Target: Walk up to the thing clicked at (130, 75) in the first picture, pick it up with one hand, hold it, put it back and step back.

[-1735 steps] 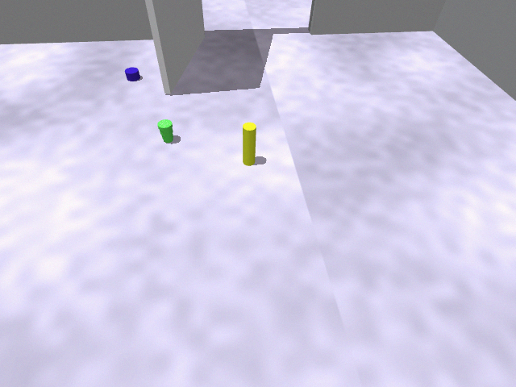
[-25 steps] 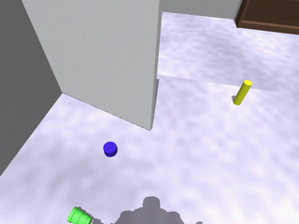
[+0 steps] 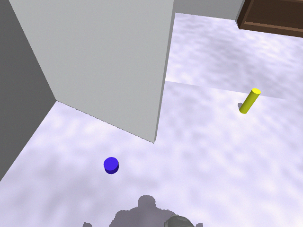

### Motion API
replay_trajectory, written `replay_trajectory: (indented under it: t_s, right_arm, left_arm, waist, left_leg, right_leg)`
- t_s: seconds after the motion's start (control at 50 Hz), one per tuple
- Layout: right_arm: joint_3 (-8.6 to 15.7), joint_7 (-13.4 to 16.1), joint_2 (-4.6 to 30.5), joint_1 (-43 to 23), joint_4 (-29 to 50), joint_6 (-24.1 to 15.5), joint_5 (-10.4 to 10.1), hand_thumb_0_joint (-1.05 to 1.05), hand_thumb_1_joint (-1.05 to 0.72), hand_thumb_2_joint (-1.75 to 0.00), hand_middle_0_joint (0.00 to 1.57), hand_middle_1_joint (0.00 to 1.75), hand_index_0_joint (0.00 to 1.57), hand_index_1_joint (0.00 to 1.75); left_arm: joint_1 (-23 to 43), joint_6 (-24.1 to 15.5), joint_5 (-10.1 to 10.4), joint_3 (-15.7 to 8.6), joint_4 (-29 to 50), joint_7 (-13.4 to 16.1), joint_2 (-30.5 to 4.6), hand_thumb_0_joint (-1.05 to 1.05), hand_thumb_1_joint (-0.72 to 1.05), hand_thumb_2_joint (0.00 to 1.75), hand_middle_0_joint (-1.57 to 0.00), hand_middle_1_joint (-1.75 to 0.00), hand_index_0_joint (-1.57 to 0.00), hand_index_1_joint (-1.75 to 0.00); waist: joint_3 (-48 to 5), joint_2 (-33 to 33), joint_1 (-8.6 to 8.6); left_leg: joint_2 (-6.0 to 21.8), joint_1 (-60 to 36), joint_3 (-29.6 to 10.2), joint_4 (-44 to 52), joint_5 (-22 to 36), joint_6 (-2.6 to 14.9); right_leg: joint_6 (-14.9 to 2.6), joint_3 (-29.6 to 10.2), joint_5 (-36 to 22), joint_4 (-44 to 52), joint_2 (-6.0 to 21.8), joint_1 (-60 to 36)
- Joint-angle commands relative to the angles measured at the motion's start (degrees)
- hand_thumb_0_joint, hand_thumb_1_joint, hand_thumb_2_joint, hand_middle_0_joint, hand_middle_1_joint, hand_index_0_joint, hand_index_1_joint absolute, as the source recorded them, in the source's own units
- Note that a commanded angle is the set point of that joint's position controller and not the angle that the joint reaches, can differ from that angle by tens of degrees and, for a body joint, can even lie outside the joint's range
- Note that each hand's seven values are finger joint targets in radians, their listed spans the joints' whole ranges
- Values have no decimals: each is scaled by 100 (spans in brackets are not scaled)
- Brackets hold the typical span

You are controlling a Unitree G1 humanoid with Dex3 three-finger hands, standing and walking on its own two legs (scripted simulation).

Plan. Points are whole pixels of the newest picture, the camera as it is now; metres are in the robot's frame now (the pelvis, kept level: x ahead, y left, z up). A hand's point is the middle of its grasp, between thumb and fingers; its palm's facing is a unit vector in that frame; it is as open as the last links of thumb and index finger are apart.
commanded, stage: walk up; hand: left
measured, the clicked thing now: (111, 165) +0.61 +0.21 -0.74
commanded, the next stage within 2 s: stand in 1.58 s
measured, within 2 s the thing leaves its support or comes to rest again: neither
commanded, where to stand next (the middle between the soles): +0.23 -0.03 m, yaw +0 degrees
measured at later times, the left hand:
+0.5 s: hand (70, 209) +0.20 +0.23 -0.16, palm faces -0.01 -0.93 -0.36, open 7.4 cm
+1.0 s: hand (67, 204) +0.21 +0.24 -0.15, palm faces +0.03 -0.93 -0.36, open 7.4 cm
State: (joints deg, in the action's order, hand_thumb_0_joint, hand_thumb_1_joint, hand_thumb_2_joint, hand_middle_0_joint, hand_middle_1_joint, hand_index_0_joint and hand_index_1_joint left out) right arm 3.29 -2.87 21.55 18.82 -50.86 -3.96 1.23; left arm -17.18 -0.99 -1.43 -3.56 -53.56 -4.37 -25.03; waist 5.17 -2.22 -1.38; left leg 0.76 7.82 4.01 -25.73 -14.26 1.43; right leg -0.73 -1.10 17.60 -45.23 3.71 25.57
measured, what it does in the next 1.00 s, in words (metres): walks ahead: right foot, then left foot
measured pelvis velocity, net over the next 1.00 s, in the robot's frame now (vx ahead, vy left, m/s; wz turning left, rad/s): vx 0.14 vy -0.02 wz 0.03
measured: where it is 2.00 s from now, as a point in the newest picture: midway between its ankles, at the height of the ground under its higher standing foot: outside the picture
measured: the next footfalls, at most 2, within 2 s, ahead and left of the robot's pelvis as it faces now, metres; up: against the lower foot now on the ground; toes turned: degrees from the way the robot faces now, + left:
right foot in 0.14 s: +0.18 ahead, -0.15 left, +0.00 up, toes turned -1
left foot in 0.48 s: +0.22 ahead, +0.10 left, +0.00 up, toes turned +1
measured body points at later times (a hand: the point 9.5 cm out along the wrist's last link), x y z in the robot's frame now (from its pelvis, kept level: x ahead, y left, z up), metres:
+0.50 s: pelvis +0.13 -0.03 -0.02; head +0.16 -0.03 +0.43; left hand +0.20 +0.28 -0.14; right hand +0.21 -0.34 -0.14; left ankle +0.19 +0.10 -0.74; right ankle +0.15 -0.15 -0.74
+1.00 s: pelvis +0.14 -0.02 +0.00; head +0.16 -0.03 +0.45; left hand +0.21 +0.29 -0.12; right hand +0.27 -0.31 -0.12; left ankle +0.19 +0.10 -0.74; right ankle +0.15 -0.15 -0.74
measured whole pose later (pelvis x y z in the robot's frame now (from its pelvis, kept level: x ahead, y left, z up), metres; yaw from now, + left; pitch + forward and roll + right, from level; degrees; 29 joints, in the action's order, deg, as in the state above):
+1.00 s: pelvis +0.14 -0.02 +0.00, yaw +2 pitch -3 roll -1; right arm -0.7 -0.8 20.5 2.4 -62.1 -0.5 -0.6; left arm -5.5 -0.6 0.0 -0.1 -63.0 -0.8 -21.0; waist 4.7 1.2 1.0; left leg 1.1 12.1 -0.5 -24.0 -8.8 -0.6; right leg 0.4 2.5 12.9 -23.5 0.9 7.5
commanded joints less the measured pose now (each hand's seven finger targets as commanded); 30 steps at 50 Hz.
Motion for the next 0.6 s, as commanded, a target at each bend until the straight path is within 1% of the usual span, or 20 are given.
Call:
replay_trajectory:
  t_s: [0.0, 0.04, 0.06, 0.1, 0.12, 0.14, 0.16, 0.18, 0.22, 0.26, 0.34, 0.38, 0.42, 0.44, 0.46, 0.48, 0.5, 0.52, 0.56, 0.58]
  right_arm:
    - [508, 82, 1765, -154, 621, -142, -50, 0, -90, -90, 20, 30, 20, 30]
    - [474, 82, 1703, -181, 682, -108, -35, 0, -90, -90, 20, 30, 20, 30]
    - [478, 78, 1735, -332, 745, -96, -44, 0, -90, -90, 20, 30, 20, 30]
    - [294, 98, 1303, -85, 790, -66, -31, 0, -90, -90, 20, 30, 20, 30]
    - [115, 161, 812, 178, 824, -50, -94, 0, -90, -90, 20, 30, 20, 30]
    - [96, 205, 860, 277, 828, 0, -127, 0, -90, -90, 20, 30, 20, 30]
    - [236, 279, 1332, 207, 654, 62, -89, 0, -90, -90, 20, 30, 20, 30]
    - [222, 301, 1309, 315, 565, 84, -159, 0, -90, -90, 20, 30, 20, 30]
    - [205, 288, 1226, 405, 452, 107, -204, 0, -90, -90, 20, 30, 20, 30]
    - [200, 259, 1124, 534, 348, 156, -156, 0, -90, -90, 20, 30, 20, 30]
    - [144, 280, 937, 41, 325, 208, -100, 0, -90, -90, 20, 30, 20, 30]
    - [156, 311, 913, 17, 240, 187, -99, 0, -90, -90, 20, 30, 20, 30]
    - [219, 331, 1088, -4, 194, 161, -52, 0, -90, -90, 20, 30, 20, 30]
    - [281, 347, 1418, -146, 248, 134, -17, 0, -90, -90, 20, 30, 20, 30]
    - [287, 345, 1652, -522, 413, 109, -2, 0, -90, -90, 20, 30, 20, 30]
    - [282, 325, 1804, -779, 410, 107, -106, 0, -90, -90, 20, 30, 20, 30]
    - [236, 319, 1670, -985, 349, 131, -83, 0, -90, -90, 20, 30, 20, 30]
    - [167, 326, 1524, -1114, 320, 152, -104, 0, -90, -90, 20, 30, 20, 30]
    - [72, 320, 1323, -1275, 239, 211, -148, 0, -90, -90, 20, 30, 20, 30]
    - [27, 309, 1216, -1257, 174, 239, -173, 0, -90, -90, 20, 30, 20, 30]
  left_arm:
    - [218, -168, -4, -332, 574, -16, -949, 0, 90, 90, -20, -30, -20, -30]
    - [199, -208, -2, -358, 579, -15, -933, 0, 90, 90, -20, -30, -20, -30]
    - [-78, -228, -4, -377, 536, 7, -870, 0, 90, 90, -20, -30, -20, -30]
    - [-713, -341, -29, -483, 391, 117, -1077, 0, 90, 90, -20, -30, -20, -30]
    - [-879, -394, -79, -538, 414, 253, -1365, 0, 90, 90, -20, -30, -20, -30]
    - [-689, -407, -6, -546, 598, 299, -1712, 0, 90, 90, -20, -30, -20, -30]
    - [-566, -369, 70, -531, 664, 293, -1708, 0, 90, 90, -20, -30, -20, -30]
    - [-476, -355, 157, -472, 701, 327, -1505, 0, 90, 90, -20, -30, -20, -30]
    - [-168, -345, 143, -359, 807, 393, -1275, 0, 90, 90, -20, -30, -20, -30]
    - [58, -345, 99, -295, 900, 416, -1187, 0, 90, 90, -20, -30, -20, -30]
    - [164, -307, 61, -203, 925, 487, -1115, 0, 90, 90, -20, -30, -20, -30]
    - [325, -233, 145, -166, 898, 506, -1107, 0, 90, 90, -20, -30, -20, -30]
    - [538, -157, 204, -86, 920, 511, -1033, 0, 90, 90, -20, -30, -20, -30]
    - [480, -120, 232, -43, 931, 505, -856, 0, 90, 90, -20, -30, -20, -30]
    - [325, -59, 287, -8, 874, 500, -687, 0, 90, 90, -20, -30, -20, -30]
    - [224, 40, 280, -56, 630, 529, -867, 0, 90, 90, -20, -30, -20, -30]
    - [204, 42, 233, -67, 475, 543, -870, 0, 90, 90, -20, -30, -20, -30]
    - [259, 26, 207, -55, 405, 530, -832, 0, 90, 90, -20, -30, -20, -30]
    - [281, -51, 178, -59, 201, 511, -948, 0, 90, 90, -20, -30, -20, -30]
    - [448, -80, 142, -61, 186, 506, -1055, 0, 90, 90, -20, -30, -20, -30]
  waist:
    - [195, 1007, 32]
    - [106, 847, 64]
    - [-40, 844, 294]
    - [-497, -49, 595]
    - [-627, -1285, 601]
    - [-460, -1530, 507]
    - [-240, -815, 475]
    - [-227, -497, 391]
    - [-262, -595, 216]
    - [-369, -711, 119]
    - [-542, -758, 230]
    - [-718, -520, 145]
    - [-715, -310, -16]
    - [-826, 390, 70]
    - [-867, 811, 275]
    - [-877, 1080, 279]
    - [-809, 1100, 349]
    - [-792, 1059, 372]
    - [-747, 1038, 396]
    - [-693, 881, 319]
  left_leg:
    - [1409, 817, -1255, 1418, -1374, 1017]
    - [1289, 870, -1110, 1109, -1206, 946]
    - [1315, 932, -1024, 729, -925, 883]
    - [792, 1267, -476, -1020, 222, 609]
    - [276, 1741, -53, -2614, 6, 264]
    - [-358, 2656, -96, -3357, -1723, 31]
    - [-74, 2369, -725, -3923, -1934, 38]
    - [-22, 2325, -1011, -4031, -1768, 68]
    - [126, 2128, -933, -3702, -1391, 31]
    - [104, 1737, -735, -3154, -1097, -109]
    - [137, 1066, -411, -1756, -646, -155]
    - [-15, 728, -250, -1152, -57, -79]
    - [50, 102, -421, -471, 1102, 90]
    - [736, 56, -1290, -224, 1933, 276]
    - [1494, 364, -2327, 171, 1883, 691]
    - [1770, 890, -2535, 137, 1730, 1211]
    - [1667, 1080, -2474, 90, 1572, 1183]
    - [1405, 1104, -2059, -19, 1582, 986]
    - [909, 1245, -1458, -356, 1312, 444]
    - [696, 1264, -1301, -461, 823, 239]
  right_leg:
    - [-31, 141, -514, 677, 124, -410]
    - [-50, 324, -419, 917, -46, -730]
    - [-108, 377, -581, 1162, -62, -1180]
    - [-202, 318, -210, 1733, -292, -2496]
    - [-472, -1242, -225, 2626, 736, -2720]
    - [-1182, -3170, -387, 3135, 1870, -2712]
    - [-1605, -3158, -920, 2831, 2038, -2061]
    - [-1564, -2421, -1554, 2679, 1762, -1985]
    - [-1307, -1397, -2065, 2502, 1290, -1692]
    - [-1246, -758, -2664, 2360, 1037, -1405]
    - [-1189, -455, -3796, 1880, 1141, -1134]
    - [-1006, -337, -3956, 1389, 1037, -1194]
    - [-683, -367, -2715, 1076, 898, -585]
    - [-394, -150, -1781, 761, 518, -442]
    - [-115, 138, -394, 385, -76, -514]
    - [-101, 150, 952, 43, -280, -1085]
    - [-133, 57, 1167, 162, -241, -1284]
    - [-172, 39, 834, 567, -210, -1362]
    - [-228, -175, -611, 1342, 77, -1601]
    - [-341, -562, -668, 1687, 358, -1475]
